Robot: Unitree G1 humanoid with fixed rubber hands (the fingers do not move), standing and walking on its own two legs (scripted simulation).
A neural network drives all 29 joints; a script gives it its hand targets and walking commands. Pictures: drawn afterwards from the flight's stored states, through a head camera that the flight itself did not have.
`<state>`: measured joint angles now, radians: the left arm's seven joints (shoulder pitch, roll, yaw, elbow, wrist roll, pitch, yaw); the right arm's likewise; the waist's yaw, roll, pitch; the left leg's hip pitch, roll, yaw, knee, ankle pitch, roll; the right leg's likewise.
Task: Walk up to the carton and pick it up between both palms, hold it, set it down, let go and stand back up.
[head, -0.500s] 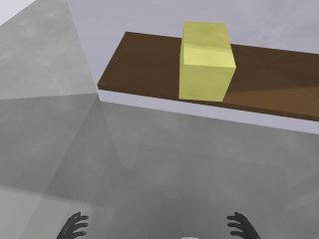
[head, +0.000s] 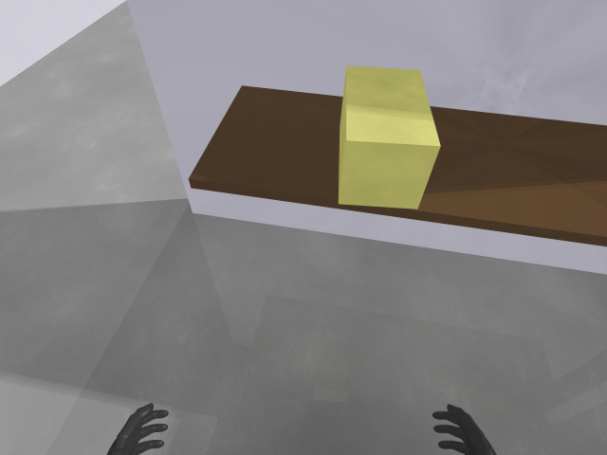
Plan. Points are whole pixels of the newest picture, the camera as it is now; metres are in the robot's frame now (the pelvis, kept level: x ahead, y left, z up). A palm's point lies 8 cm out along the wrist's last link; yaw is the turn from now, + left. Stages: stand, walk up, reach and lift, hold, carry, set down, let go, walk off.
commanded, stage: stand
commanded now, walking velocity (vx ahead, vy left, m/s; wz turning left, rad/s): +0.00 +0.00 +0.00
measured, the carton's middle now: (380, 134) +0.77 -0.19 -0.02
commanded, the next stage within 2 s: none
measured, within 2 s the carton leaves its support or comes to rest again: neither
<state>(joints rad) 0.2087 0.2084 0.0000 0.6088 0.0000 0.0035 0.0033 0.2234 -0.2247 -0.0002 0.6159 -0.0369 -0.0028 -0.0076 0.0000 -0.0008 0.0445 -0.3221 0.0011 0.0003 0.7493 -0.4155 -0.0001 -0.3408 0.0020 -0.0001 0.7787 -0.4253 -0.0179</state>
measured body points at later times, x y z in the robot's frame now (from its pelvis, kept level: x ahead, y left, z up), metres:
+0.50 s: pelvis -0.01 +0.00 +0.00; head +0.00 -0.01 +0.45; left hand +0.14 +0.23 -0.09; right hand +0.13 -0.24 -0.10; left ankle -0.01 +0.13 -0.71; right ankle -0.01 -0.11 -0.71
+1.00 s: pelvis -0.03 +0.00 +0.00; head -0.03 -0.01 +0.45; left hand +0.13 +0.23 -0.09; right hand +0.11 -0.24 -0.10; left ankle -0.01 +0.13 -0.71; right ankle -0.01 -0.11 -0.71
